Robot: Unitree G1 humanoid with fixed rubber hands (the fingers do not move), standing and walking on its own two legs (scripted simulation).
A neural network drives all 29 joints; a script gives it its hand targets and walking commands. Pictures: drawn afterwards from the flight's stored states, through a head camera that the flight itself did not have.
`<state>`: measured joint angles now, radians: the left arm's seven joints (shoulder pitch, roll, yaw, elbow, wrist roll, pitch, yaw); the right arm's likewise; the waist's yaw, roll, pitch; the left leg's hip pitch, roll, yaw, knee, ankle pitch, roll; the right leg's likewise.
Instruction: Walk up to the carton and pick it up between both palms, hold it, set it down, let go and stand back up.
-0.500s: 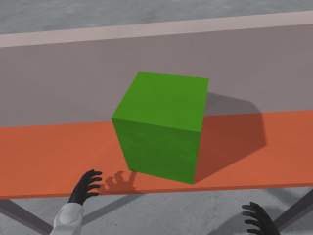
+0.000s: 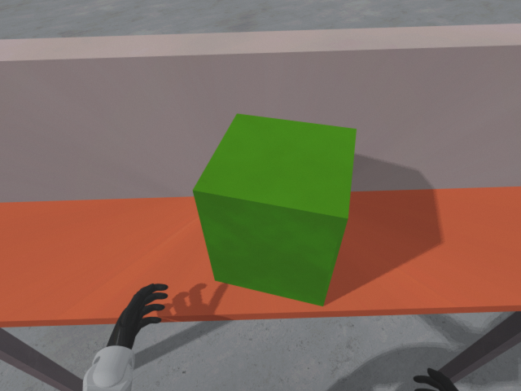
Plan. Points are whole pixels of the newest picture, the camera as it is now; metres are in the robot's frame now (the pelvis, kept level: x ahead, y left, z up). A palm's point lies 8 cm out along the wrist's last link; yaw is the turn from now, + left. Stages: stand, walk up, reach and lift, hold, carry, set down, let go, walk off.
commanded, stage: stand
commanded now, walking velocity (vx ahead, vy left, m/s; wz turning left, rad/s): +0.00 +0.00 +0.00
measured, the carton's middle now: (280, 210) +0.41 +0.00 +0.05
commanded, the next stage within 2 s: none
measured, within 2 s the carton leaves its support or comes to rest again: neither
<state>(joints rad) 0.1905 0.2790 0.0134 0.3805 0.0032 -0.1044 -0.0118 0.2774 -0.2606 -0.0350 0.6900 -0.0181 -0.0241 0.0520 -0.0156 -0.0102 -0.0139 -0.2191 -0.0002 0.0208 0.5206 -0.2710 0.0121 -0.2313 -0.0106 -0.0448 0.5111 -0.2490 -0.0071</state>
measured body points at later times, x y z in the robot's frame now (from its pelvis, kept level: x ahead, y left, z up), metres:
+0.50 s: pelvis -0.01 +0.00 +0.00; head -0.02 +0.00 +0.45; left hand +0.22 +0.24 -0.02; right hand +0.11 -0.26 -0.10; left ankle +0.01 +0.11 -0.74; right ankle +0.02 -0.11 -0.74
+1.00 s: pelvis -0.01 -0.01 +0.00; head -0.02 +0.00 +0.45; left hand +0.22 +0.24 -0.02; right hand +0.12 -0.27 -0.10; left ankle +0.01 +0.11 -0.74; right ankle +0.02 -0.12 -0.74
